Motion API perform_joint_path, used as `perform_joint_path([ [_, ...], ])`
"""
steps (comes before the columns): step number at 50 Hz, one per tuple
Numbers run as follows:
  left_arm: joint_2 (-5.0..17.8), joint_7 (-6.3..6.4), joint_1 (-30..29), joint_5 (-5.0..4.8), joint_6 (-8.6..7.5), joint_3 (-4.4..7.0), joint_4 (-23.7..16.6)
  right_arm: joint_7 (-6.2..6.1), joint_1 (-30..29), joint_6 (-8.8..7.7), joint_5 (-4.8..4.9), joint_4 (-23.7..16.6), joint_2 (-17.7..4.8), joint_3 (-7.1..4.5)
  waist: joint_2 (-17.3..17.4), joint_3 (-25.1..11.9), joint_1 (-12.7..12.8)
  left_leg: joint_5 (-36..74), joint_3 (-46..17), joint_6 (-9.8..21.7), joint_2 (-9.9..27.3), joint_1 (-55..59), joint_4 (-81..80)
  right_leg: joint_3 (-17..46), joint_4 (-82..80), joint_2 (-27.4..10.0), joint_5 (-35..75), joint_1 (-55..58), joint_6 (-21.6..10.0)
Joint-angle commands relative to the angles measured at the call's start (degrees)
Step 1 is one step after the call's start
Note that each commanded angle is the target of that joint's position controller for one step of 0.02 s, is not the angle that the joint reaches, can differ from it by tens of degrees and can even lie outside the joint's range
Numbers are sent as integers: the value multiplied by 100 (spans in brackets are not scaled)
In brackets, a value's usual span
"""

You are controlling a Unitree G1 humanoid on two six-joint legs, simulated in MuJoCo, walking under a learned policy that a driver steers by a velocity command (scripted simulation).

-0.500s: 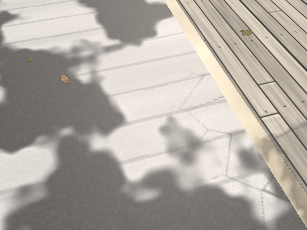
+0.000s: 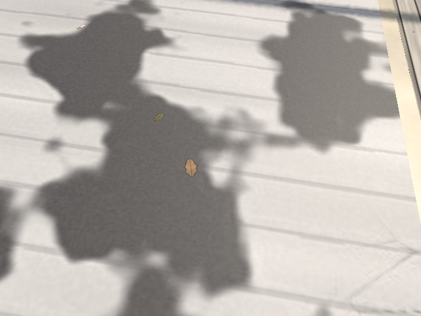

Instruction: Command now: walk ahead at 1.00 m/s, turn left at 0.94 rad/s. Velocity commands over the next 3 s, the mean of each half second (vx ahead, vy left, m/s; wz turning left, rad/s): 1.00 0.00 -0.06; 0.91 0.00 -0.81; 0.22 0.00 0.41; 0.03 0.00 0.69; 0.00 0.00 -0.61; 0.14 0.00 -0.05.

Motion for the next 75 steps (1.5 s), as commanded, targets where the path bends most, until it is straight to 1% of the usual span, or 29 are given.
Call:
perform_joint_path([
  [1, 139, -51, 54, -100, -57, 56, 2, 83, -341, 87, 85, -783, 213, 73, -710, 178, -66, -49, -460, 26, 917, -1688, -144, 1527, -1565, -1738, 343, 837, -1071],
  [10, 1274, -114, 896, -307, -65, 237, 603, 378, -1869, -278, -137, -1186, -150, 136, -38, 820, -84, 2060, 284, 124, 181, -146, -3892, 193, -2397, -1533, 2573, 838, -1191],
  [13, 1524, -62, 1027, -161, 75, 167, 792, 223, 10, -230, -109, -823, -879, -259, -767, -679, -1366, 1352, 581, 290, -368, 2784, -4163, -10, 417, -1345, 5372, 767, -837],
  [14, 1092, -49, 1141, -54, 35, 2, 689, 69, 1144, -149, -155, -575, -1298, -400, -533, -1536, -1779, 899, -474, 346, 582, 4955, -3655, 145, 2435, -1016, 3581, -832, -581],
  [15, -21, -77, 2079, -236, -84, -274, 490, 83, 1179, -241, -370, -521, -1860, -438, 1462, -2773, -899, -1772, -3627, 971, 2080, 5943, -4878, 726, 4684, -58, -1340, -2180, -427],
  [16, 546, -54, 1561, -464, -155, -162, 494, 118, 1302, -297, -344, -487, -1262, -312, 1119, -2758, -1158, -2583, -4466, 812, 2031, 5507, -5886, 1228, 5385, -187, -1292, -2539, -512],
  [17, 704, -21, 822, -607, -144, -70, 259, 133, 1035, -349, -281, -340, -939, -212, 824, -1491, -1128, -2041, -3729, 702, 1998, 4817, -6038, 1047, 5636, -333, -961, -3295, -468],
  [19, 512, 25, 488, -330, -51, -77, 199, 165, 366, -429, -345, -172, -546, -136, 219, -503, -596, -279, -2236, 599, 1727, 3160, -6112, 877, 5205, -847, -201, -3080, -453],
  [22, 175, -81, 867, -423, 353, -54, 338, 174, -308, -531, -325, -14, 66, -47, 436, -187, 19, 707, -782, 523, 1534, 2075, -6575, 937, 4870, -1211, 8, -2405, -421],
  [30, 205, -343, -452, -247, 450, -99, -180, -94, -461, -542, -308, 143, -579, -213, -367, 756, 62, 2227, 1719, 168, 1014, 2116, -7279, -11, 2359, -894, 2222, -2396, -598],
  [33, 604, -431, -244, -331, 441, 69, -245, -101, -392, -385, -249, 129, -1146, -343, -17, 298, 338, 6027, 1898, 47, 1126, 3163, -6369, -757, 1907, -217, 1895, -1459, -871],
  [35, 1099, -381, 1052, -415, 592, 311, -35, -91, -634, -203, -141, 42, -1437, -429, 500, -359, 1132, 8210, 1830, 46, 1314, 3241, -4415, -928, 2169, 173, 801, -10, -1140],
  [36, 1530, -316, 2380, -393, 675, 542, 334, -73, -869, -208, -126, -24, -1346, -399, 391, -941, 1733, 7838, 1601, 9, 1208, 2409, -2675, -591, 1929, 259, 733, 1811, -1368],
  [37, 1566, -220, 2706, -430, 729, 563, 606, -18, -1102, -308, -108, -4, -613, -193, -818, -291, 1763, 2721, 1475, -321, 155, 1021, 79, 236, 1285, 94, 679, 2244, -1585],
  [38, 1618, -273, 1826, -224, 581, 400, 362, 77, -158, -578, -149, -456, 469, 104, -2913, -503, 179, -1363, 396, -429, -846, -1282, 1930, 3176, 322, -529, -365, 3014, -2529],
  [39, 1163, -338, 1405, -136, 398, 264, -43, 118, -405, -823, -65, -751, -21, 143, -2200, -1133, 280, -978, -626, -98, -712, -1814, 1868, 5234, -1174, -1280, -2239, 3046, -2746],
  [41, 877, -425, 1254, -109, 121, 219, -63, 60, -1283, -912, -4, -817, -445, 13, 95, -232, 99, 7, -652, 173, -234, -1548, 610, 5093, -1697, -1246, -2629, 1570, -2150],
  [42, 922, -417, 890, -109, 47, 226, -141, 17, -1178, -852, -139, -771, -336, 34, 229, -104, -190, 250, -739, 75, -63, -1156, 143, 4719, -1466, -1094, -2080, 838, -2145],
  [46, 856, -103, 446, -224, 52, 195, -316, -75, -1467, -591, -373, -827, -452, -58, 182, 259, -349, 389, -478, -569, 97, -288, -1683, 2762, -1256, -334, 2266, -437, -1900],
  [48, 656, 114, 504, -221, 200, 138, -174, -34, -1847, -536, -439, -912, -10, 61, -15, 207, -123, 1609, 137, -734, -95, 53, -3026, 1508, -851, 158, 3726, -738, -1483],
  [53, 382, 268, 1443, -114, 411, 57, 389, 239, -2436, -601, -303, -941, 169, 84, -692, -196, 669, 4188, 378, -469, -388, 530, -4954, 1269, -679, -89, 2422, 203, -912],
  [55, 448, 288, 1286, -18, 391, 94, 410, 296, -2109, -637, -248, -830, -135, -47, -691, -295, 471, 3810, 322, -251, -485, 579, -5075, 1269, -164, -318, 2938, 764, -822],
  [57, 660, 305, 563, 69, 374, 175, 206, 331, -570, -681, -175, -383, -488, -233, -782, -768, -403, 3538, 371, -104, -686, 1531, -5156, 955, 1252, -310, 4344, 1006, -607],
  [58, 574, 287, 118, 147, 377, 139, -29, 323, 464, -677, -202, -145, -636, -278, -435, -1264, -925, 4329, -159, 2, -233, 2579, -5191, 717, 3079, -29, 3306, 532, -400],
  [59, -74, 205, 1217, 265, 400, 8, -172, 337, 105, -666, -366, -300, -929, -259, 1459, -1744, 70, 6222, -2425, 772, 999, 4063, -4763, 590, 5234, 830, -2267, -1191, 43],
  [60, 228, 84, 1973, 17, 404, -52, -109, 311, -244, -598, -431, -533, -1010, -291, 1440, -2461, 211, 4492, -4644, 1708, 1793, 4964, -5385, 1238, 6228, 913, -2235, -2270, 192],
  [63, 765, 112, -25, 60, 528, 62, -507, 135, -860, -234, -189, -901, -542, -180, -796, -1084, -156, 559, -3752, 1196, 954, 2634, -6138, 1225, 5630, 414, -1026, -2566, -28],
  [69, 320, 246, -278, 101, 532, 1, -554, -37, -556, 14, -127, -765, -762, -320, 55, -881, 18, 2314, -2841, 769, 119, 1641, -6067, 1112, 2935, 398, -852, -1840, 138],
  [75, 433, 223, -923, -26, 491, 81, -546, -282, -490, 394, -39, -826, -865, -422, 510, -773, -205, 613, -3079, 366, -179, 1591, -6087, 1346, 1854, 501, 4, -1672, 282],
])
Next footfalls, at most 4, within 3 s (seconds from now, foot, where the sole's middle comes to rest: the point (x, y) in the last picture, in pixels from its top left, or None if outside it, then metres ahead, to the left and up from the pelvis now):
0.26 left None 0.45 0.18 -0.77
0.72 right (239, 214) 0.85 -0.08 -0.77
1.16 left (251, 135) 1.25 -0.14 -0.77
1.68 right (292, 135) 1.26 -0.32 -0.77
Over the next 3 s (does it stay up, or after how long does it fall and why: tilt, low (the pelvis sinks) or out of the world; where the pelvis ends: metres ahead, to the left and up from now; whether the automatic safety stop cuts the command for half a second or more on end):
stays up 1.23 -0.27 0.02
